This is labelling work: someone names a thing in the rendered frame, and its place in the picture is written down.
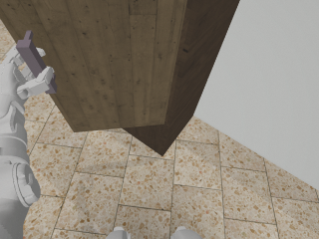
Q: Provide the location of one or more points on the left robot upper arm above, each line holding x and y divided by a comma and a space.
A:
19, 189

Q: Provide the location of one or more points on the cupboard door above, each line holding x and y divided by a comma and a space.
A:
113, 60

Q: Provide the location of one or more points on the right robot thigh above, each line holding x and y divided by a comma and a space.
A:
185, 234

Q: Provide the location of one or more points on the left robot forearm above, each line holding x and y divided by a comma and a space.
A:
13, 136

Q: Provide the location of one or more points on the right robot shin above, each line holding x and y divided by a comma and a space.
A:
180, 228

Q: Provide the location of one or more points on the robot left hand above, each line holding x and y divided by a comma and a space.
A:
22, 85

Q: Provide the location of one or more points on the handle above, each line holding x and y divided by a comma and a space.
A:
32, 58

